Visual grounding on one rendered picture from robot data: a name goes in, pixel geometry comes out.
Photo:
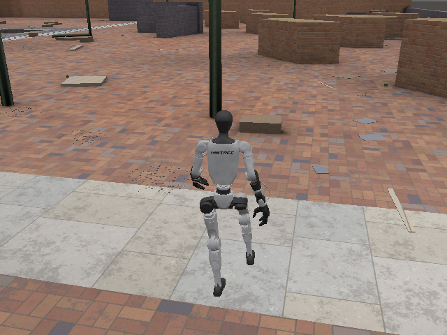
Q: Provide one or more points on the humanoid robot torso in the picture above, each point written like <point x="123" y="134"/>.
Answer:
<point x="223" y="162"/>

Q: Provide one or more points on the robot right upper arm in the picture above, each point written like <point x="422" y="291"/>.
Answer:
<point x="245" y="148"/>

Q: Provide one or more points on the right robot forearm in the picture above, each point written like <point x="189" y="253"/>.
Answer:
<point x="258" y="191"/>

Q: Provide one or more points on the right robot shin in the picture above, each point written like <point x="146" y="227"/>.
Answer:
<point x="247" y="235"/>

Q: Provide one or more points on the left robot hand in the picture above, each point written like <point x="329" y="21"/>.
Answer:
<point x="202" y="181"/>

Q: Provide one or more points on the left robot forearm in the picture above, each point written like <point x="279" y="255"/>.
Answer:
<point x="195" y="179"/>

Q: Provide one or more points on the right robot hand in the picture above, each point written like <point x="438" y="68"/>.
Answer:
<point x="266" y="213"/>

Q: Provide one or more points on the robot left upper arm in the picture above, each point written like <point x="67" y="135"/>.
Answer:
<point x="198" y="157"/>

